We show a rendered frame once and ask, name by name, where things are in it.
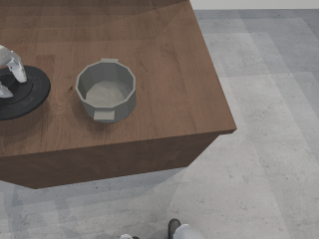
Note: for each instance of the robot right foot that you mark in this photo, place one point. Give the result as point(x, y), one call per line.
point(172, 226)

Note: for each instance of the robot right thigh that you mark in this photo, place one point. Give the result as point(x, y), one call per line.
point(188, 233)

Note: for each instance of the left robot hand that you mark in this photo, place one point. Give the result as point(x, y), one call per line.
point(13, 61)

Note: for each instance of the lid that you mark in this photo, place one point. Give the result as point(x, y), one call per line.
point(28, 96)

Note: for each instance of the knob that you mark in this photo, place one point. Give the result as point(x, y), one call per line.
point(9, 81)

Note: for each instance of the pot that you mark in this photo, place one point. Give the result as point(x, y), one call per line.
point(107, 90)

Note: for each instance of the table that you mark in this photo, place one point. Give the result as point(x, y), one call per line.
point(180, 107)

